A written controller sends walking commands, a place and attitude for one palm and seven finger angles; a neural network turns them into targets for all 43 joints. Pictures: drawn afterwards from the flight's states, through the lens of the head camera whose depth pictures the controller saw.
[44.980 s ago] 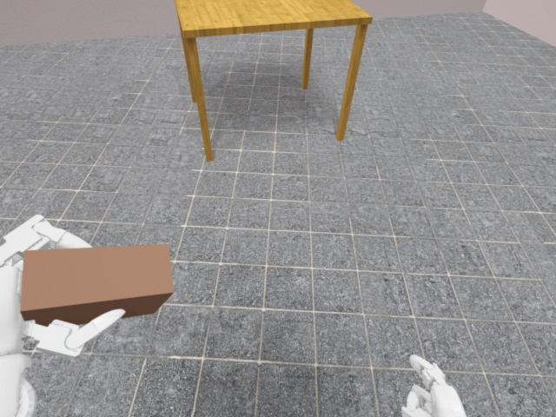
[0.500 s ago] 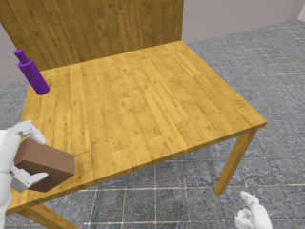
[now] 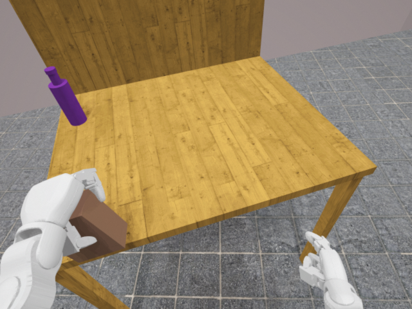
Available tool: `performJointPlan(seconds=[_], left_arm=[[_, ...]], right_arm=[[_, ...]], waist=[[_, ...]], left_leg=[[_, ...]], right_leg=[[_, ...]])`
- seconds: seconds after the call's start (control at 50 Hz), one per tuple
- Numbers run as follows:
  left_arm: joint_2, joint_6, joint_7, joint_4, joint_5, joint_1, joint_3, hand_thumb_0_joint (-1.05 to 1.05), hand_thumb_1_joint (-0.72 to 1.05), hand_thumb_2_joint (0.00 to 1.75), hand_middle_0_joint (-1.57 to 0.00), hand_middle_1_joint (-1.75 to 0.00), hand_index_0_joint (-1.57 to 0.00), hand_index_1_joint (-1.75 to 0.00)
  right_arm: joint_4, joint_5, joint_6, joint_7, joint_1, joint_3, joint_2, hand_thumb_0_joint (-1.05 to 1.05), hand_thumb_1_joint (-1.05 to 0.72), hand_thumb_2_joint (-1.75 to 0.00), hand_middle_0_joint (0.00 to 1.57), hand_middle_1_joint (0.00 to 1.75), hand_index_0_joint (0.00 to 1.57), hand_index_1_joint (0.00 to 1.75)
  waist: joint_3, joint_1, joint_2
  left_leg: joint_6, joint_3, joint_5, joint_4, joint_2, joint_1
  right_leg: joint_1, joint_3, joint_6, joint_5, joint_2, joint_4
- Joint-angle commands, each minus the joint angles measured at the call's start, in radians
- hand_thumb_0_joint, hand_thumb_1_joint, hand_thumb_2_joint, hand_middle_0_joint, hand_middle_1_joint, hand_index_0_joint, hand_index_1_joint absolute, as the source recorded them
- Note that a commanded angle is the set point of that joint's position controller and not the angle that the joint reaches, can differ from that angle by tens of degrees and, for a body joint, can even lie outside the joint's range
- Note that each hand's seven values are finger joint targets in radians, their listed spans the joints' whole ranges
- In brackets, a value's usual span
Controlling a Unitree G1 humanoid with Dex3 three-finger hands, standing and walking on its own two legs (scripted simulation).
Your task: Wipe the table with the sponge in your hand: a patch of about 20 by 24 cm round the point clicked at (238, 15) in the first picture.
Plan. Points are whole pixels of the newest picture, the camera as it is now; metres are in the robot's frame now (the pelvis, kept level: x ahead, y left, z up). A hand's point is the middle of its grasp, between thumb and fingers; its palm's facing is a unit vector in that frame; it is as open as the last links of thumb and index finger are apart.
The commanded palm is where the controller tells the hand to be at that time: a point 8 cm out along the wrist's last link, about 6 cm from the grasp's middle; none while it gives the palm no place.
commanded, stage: turn the palm down, sponge in hand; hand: left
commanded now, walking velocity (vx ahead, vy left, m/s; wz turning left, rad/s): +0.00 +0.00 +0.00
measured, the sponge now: (90, 233) +0.22 +0.27 +0.05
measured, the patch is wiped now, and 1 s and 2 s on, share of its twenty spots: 0.00 0.00 0.00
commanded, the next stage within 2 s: move the sponge above the wiping area in 0.72 s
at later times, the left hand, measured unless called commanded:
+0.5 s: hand (65, 209) +0.22 +0.28 +0.12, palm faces +0.09 -0.05 -0.99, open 9.7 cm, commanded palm +0.18 +0.28 +0.19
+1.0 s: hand (56, 207) +0.22 +0.29 +0.13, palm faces +0.13 -0.07 -0.99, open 9.7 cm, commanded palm +0.19 +0.27 +0.19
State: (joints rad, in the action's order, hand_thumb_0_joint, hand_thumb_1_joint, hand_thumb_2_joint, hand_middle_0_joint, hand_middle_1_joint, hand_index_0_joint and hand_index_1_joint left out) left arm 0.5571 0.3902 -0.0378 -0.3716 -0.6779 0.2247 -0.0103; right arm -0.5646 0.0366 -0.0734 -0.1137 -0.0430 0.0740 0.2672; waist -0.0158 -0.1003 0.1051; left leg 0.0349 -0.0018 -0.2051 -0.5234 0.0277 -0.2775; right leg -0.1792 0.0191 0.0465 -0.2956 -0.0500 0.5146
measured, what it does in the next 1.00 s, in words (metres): stands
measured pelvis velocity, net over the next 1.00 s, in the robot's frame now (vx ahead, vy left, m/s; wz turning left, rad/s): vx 0.00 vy -0.01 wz -0.01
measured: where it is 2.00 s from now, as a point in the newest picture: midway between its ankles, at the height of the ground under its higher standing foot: outside the picture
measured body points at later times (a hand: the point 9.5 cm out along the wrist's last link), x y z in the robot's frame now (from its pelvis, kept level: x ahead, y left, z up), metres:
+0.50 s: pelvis -0.01 +0.00 +0.01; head -0.03 -0.04 +0.45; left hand +0.21 +0.28 +0.18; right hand +0.25 -0.18 -0.06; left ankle +0.05 +0.10 -0.73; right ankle -0.01 -0.09 -0.73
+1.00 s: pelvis +0.00 -0.01 +0.01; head -0.03 -0.05 +0.45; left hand +0.21 +0.29 +0.18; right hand +0.25 -0.21 -0.07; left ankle +0.05 +0.10 -0.73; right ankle -0.01 -0.09 -0.73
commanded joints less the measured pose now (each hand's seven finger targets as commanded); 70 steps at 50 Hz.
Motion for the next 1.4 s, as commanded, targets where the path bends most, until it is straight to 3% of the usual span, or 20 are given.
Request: performJointPlan(seconds=[0.0, 0.02, 0.1, 0.22, 0.4, 0.42, 0.5, 0.52, 0.62, 0.7, 0.8, 0.82, 0.9, 0.92, 1.02, 1.1, 1.16, 1.2, 1.22, 1.38], left_arm=[[0.407, -0.079, 0.118, -0.198, -0.119, -0.198, 0.353, 0.00, 0.10, 1.30, -1.20, -1.60, -1.20, -1.60], [0.281, -0.071, 0.133, -0.177, -0.110, -0.208, 0.264, 0.00, 0.10, 1.30, -1.20, -1.60, -1.20, -1.60], [0.270, 0.021, 0.160, -0.015, -0.100, -0.231, 0.267, 0.00, 0.10, 1.30, -1.20, -1.60, -1.20, -1.60], [0.096, 0.066, 0.055, -0.065, -0.125, -0.303, 0.008, 0.00, 0.10, 1.30, -1.20, -1.60, -1.20, -1.60], [0.378, -0.030, 0.094, -0.086, -0.273, -0.364, 0.266, 0.00, 0.10, 1.30, -1.20, -1.60, -1.20, -1.60], [0.256, -0.036, 0.103, -0.078, -0.248, -0.360, 0.178, 0.00, 0.10, 1.30, -1.20, -1.60, -1.20, -1.60], [0.234, 0.008, 0.110, 0.008, -0.189, -0.313, 0.193, 0.00, 0.10, 1.30, -1.20, -1.60, -1.20, -1.60], [0.145, 0.018, 0.099, -0.007, -0.170, -0.303, 0.112, 0.00, 0.10, 1.30, -1.20, -1.60, -1.20, -1.60], [0.089, 0.052, 0.027, -0.019, -0.167, -0.297, 0.008, 0.00, 0.10, 1.30, -1.20, -1.60, -1.20, -1.60], [0.278, 0.013, 0.019, -0.096, -0.235, -0.363, 0.137, 0.00, 0.10, 1.30, -1.20, -1.60, -1.20, -1.60], [0.350, -0.069, 0.085, -0.107, -0.239, -0.328, 0.260, 0.00, 0.10, 1.30, -1.20, -1.60, -1.20, -1.60], [0.249, -0.073, 0.098, -0.081, -0.218, -0.306, 0.197, 0.00, 0.10, 1.30, -1.20, -1.60, -1.20, -1.60], [0.263, -0.021, 0.110, 0.020, -0.185, -0.214, 0.243, 0.00, 0.10, 1.30, -1.20, -1.60, -1.20, -1.60], [0.160, -0.006, 0.100, 0.005, -0.170, -0.223, 0.146, 0.00, 0.10, 1.30, -1.20, -1.60, -1.20, -1.60], [0.099, 0.029, 0.035, -0.002, -0.178, -0.288, 0.016, 0.00, 0.10, 1.30, -1.20, -1.60, -1.20, -1.60], [0.264, -0.035, 0.035, -0.068, -0.233, -0.358, 0.134, 0.00, 0.10, 1.30, -1.20, -1.60, -1.20, -1.60], [0.234, -0.096, 0.079, -0.012, -0.244, -0.356, 0.145, 0.00, 0.10, 1.30, -1.20, -1.60, -1.20, -1.60], [0.325, -0.095, 0.117, 0.016, -0.257, -0.378, 0.242, 0.00, 0.10, 1.30, -1.20, -1.60, -1.20, -1.60], [0.221, -0.093, 0.132, 0.025, -0.237, -0.365, 0.173, 0.00, 0.10, 1.30, -1.20, -1.60, -1.20, -1.60], [0.146, 0.041, 0.086, 0.143, -0.199, -0.327, 0.066, 0.00, 0.10, 1.30, -1.20, -1.60, -1.20, -1.60]], right_arm=[[0.138, -0.024, 0.056, 0.001, 0.207, -0.045, 0.097, 0.00, -0.90, -0.90, 0.20, 0.30, 0.20, 0.30], [0.143, -0.018, 0.054, 0.009, 0.206, -0.038, 0.068, 0.00, -0.90, -0.90, 0.20, 0.30, 0.20, 0.30], [0.105, -0.001, 0.035, 0.025, 0.263, -0.046, 0.095, 0.00, -0.90, -0.90, 0.20, 0.30, 0.20, 0.30], [0.129, 0.015, 0.058, 0.026, 0.297, -0.040, 0.085, 0.00, -0.90, -0.90, 0.20, 0.30, 0.20, 0.30], [0.088, -0.024, 0.058, 0.035, 0.288, -0.045, 0.095, 0.00, -0.90, -0.90, 0.20, 0.30, 0.20, 0.30], [0.094, -0.017, 0.061, 0.041, 0.283, -0.040, 0.065, 0.00, -0.90, -0.90, 0.20, 0.30, 0.20, 0.30], [0.078, -0.005, 0.053, 0.052, 0.309, -0.049, 0.085, 0.00, -0.90, -0.90, 0.20, 0.30, 0.20, 0.30], [0.087, 0.001, 0.055, 0.056, 0.297, -0.052, 0.079, 0.00, -0.90, -0.90, 0.20, 0.30, 0.20, 0.30], [0.110, 0.011, 0.059, 0.047, 0.302, -0.047, 0.083, 0.00, -0.90, -0.90, 0.20, 0.30, 0.20, 0.30], [0.111, -0.009, 0.060, 0.040, 0.307, -0.043, 0.094, 0.00, -0.90, -0.90, 0.20, 0.30, 0.20, 0.30], [0.094, -0.023, 0.069, 0.042, 0.277, -0.051, 0.087, 0.00, -0.90, -0.90, 0.20, 0.30, 0.20, 0.30], [0.093, -0.018, 0.073, 0.045, 0.261, -0.052, 0.065, 0.00, -0.90, -0.90, 0.20, 0.30, 0.20, 0.30], [0.075, -0.007, 0.058, 0.060, 0.277, -0.063, 0.096, 0.00, -0.90, -0.90, 0.20, 0.30, 0.20, 0.30], [0.084, 0.001, 0.056, 0.063, 0.273, -0.065, 0.086, 0.00, -0.90, -0.90, 0.20, 0.30, 0.20, 0.30], [0.102, 0.010, 0.067, 0.053, 0.282, -0.060, 0.091, 0.00, -0.90, -0.90, 0.20, 0.30, 0.20, 0.30], [0.104, -0.009, 0.077, 0.038, 0.282, -0.060, 0.095, 0.00, -0.90, -0.90, 0.20, 0.30, 0.20, 0.30], [0.077, -0.017, 0.079, 0.035, 0.221, -0.070, 0.088, 0.00, -0.90, -0.90, 0.20, 0.30, 0.20, 0.30], [0.070, -0.017, 0.075, 0.036, 0.236, -0.069, 0.097, 0.00, -0.90, -0.90, 0.20, 0.30, 0.20, 0.30], [0.076, -0.011, 0.077, 0.041, 0.230, -0.070, 0.075, 0.00, -0.90, -0.90, 0.20, 0.30, 0.20, 0.30], [0.071, 0.012, 0.046, 0.057, 0.264, -0.072, 0.105, 0.00, -0.90, -0.90, 0.20, 0.30, 0.20, 0.30]], waist=[[0.234, -0.041, 0.015], [0.219, -0.023, 0.008], [0.123, -0.035, 0.014], [0.132, 0.011, -0.027], [0.199, -0.055, 0.023], [0.201, -0.038, 0.005], [0.134, -0.045, -0.004], [0.139, -0.024, -0.011], [0.109, 0.001, -0.048], [0.187, -0.026, -0.030], [0.219, -0.055, 0.012], [0.214, -0.037, -0.029], [0.140, -0.051, -0.016], [0.137, -0.024, -0.022], [0.108, 0.006, -0.041], [0.192, -0.020, -0.054], [0.198, -0.011, -0.064], [0.189, -0.038, -0.023], [0.203, -0.027, -0.023], [0.137, -0.006, -0.051]], left_leg=[[0.005, 0.075, 0.145, 0.088, -0.010, 0.182], [0.001, 0.060, 0.153, 0.089, -0.013, 0.171], [-0.016, 0.061, 0.071, 0.123, -0.012, 0.140], [0.004, 0.060, 0.042, 0.150, -0.007, 0.164], [0.010, 0.095, 0.109, 0.156, 0.001, 0.196], [0.007, 0.075, 0.139, 0.145, 0.000, 0.203], [-0.004, 0.080, 0.127, 0.157, 0.002, 0.199], [-0.002, 0.061, 0.136, 0.154, -0.004, 0.196], [0.009, 0.050, 0.080, 0.160, 0.003, 0.183], [0.017, 0.066, 0.099, 0.152, 0.010, 0.212], [0.015, 0.074, 0.178, 0.134, 0.014, 0.242], [0.013, 0.056, 0.198, 0.126, 0.010, 0.234], [0.003, 0.059, 0.186, 0.134, 0.011, 0.199], [0.006, 0.041, 0.187, 0.131, 0.005, 0.193], [0.014, 0.045, 0.114, 0.142, 0.009, 0.185], [0.025, 0.055, 0.133, 0.128, 0.019, 0.230], [0.021, 0.047, 0.167, 0.122, 0.019, 0.233], [0.015, 0.056, 0.168, 0.126, 0.023, 0.229], [0.017, 0.034, 0.194, 0.118, 0.019, 0.222], [0.009, 0.033, 0.148, 0.135, 0.020, 0.165]], right_leg=[[-0.002, -0.111, 0.032, 0.100, 0.005, -0.129], [-0.001, -0.070, 0.024, 0.103, 0.017, -0.123], [-0.033, -0.101, 0.033, 0.039, 0.012, -0.168], [-0.022, -0.066, 0.014, 0.039, 0.025, -0.165], [0.052, -0.138, 0.050, 0.066, -0.001, -0.166], [0.050, -0.095, 0.040, 0.083, 0.012, -0.160], [0.014, -0.121, 0.044, 0.092, 0.007, -0.192], [0.023, -0.083, 0.030, 0.111, 0.019, -0.183], [0.000, -0.088, 0.019, 0.071, 0.023, -0.194], [0.037, -0.136, 0.030, 0.068, 0.012, -0.187], [0.068, -0.154, 0.049, 0.138, 0.003, -0.186], [0.072, -0.112, 0.037, 0.163, 0.015, -0.176], [0.045, -0.146, 0.044, 0.175, 0.012, -0.192], [0.044, -0.104, 0.028, 0.185, 0.023, -0.183], [0.003, -0.097, 0.018, 0.109, 0.025, -0.190], [0.030, -0.140, 0.025, 0.111, 0.014, -0.191], [0.040, -0.108, 0.024, 0.148, 0.015, -0.191], [0.038, -0.156, 0.045, 0.146, 0.002, -0.195], [0.057, -0.113, 0.033, 0.188, 0.016, -0.177], [0.033, -0.103, 0.017, 0.187, 0.025, -0.184]])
